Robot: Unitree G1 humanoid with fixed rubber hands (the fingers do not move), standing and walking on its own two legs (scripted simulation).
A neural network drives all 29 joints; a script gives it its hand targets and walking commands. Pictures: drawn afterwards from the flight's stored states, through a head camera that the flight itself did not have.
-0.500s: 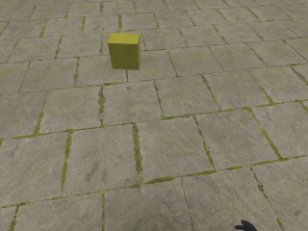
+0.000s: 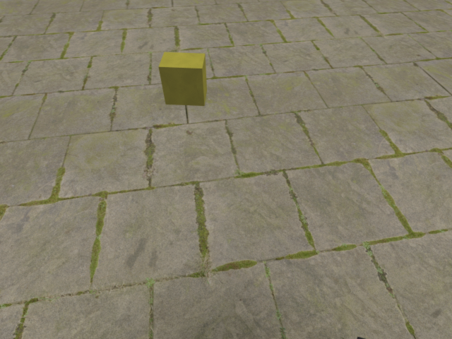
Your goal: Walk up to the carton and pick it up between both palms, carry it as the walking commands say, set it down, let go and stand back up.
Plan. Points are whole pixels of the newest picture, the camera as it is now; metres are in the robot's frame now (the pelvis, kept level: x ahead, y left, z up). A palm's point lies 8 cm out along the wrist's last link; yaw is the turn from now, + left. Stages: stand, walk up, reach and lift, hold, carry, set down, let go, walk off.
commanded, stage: stand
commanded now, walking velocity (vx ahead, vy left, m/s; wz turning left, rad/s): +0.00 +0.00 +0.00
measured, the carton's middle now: (184, 79) +1.78 +0.27 -0.61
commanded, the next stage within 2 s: walk up in 0.08 s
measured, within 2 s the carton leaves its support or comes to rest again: neither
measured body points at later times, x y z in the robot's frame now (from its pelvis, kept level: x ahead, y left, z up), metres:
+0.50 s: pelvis +0.02 +0.02 +0.01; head +0.03 +0.03 +0.46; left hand +0.06 +0.28 -0.14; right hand +0.12 -0.24 -0.12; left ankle +0.03 +0.14 -0.70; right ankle +0.00 -0.12 -0.72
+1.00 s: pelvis +0.22 +0.01 +0.00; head +0.26 +0.01 +0.44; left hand +0.37 +0.26 -0.13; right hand +0.14 -0.24 -0.14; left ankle +0.05 +0.14 -0.70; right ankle +0.32 -0.09 -0.72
